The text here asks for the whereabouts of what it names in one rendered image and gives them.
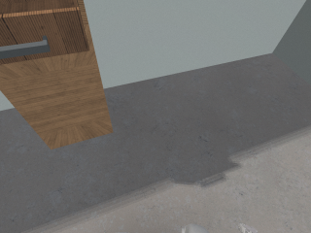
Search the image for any handle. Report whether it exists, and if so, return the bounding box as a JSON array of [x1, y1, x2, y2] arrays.
[[0, 35, 51, 59]]

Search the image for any cabinet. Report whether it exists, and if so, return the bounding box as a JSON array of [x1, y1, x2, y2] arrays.
[[0, 0, 114, 150]]

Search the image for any right robot hand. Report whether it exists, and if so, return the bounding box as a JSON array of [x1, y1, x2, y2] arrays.
[[237, 223, 258, 233]]

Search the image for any drawer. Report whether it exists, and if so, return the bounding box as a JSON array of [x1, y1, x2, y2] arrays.
[[0, 0, 89, 65]]

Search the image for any robot right thigh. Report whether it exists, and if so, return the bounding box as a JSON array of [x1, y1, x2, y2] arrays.
[[181, 223, 209, 233]]

